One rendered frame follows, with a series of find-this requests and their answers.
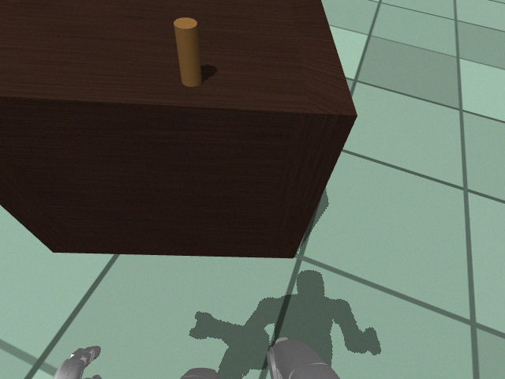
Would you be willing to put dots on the can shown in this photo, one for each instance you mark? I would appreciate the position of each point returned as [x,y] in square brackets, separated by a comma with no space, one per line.
[186,33]

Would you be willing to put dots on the left robot hand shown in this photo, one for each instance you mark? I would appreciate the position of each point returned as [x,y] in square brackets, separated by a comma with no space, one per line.
[73,368]

